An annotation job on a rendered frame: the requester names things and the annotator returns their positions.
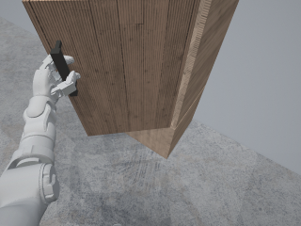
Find handle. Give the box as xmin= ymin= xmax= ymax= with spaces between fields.
xmin=50 ymin=40 xmax=78 ymax=97

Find robot left upper arm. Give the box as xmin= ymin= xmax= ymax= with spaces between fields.
xmin=0 ymin=163 xmax=60 ymax=226

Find cupboard door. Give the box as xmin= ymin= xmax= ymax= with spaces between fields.
xmin=22 ymin=0 xmax=200 ymax=137

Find left robot hand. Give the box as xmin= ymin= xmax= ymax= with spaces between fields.
xmin=32 ymin=55 xmax=81 ymax=104

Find left robot forearm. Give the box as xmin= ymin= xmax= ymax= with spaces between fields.
xmin=0 ymin=95 xmax=57 ymax=180

